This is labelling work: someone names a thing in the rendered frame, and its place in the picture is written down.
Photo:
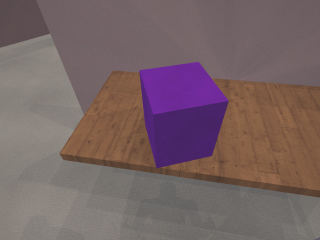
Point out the table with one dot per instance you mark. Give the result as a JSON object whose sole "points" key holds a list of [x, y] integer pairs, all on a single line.
{"points": [[269, 137]]}

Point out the carton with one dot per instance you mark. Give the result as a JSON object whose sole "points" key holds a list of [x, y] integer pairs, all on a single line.
{"points": [[183, 112]]}

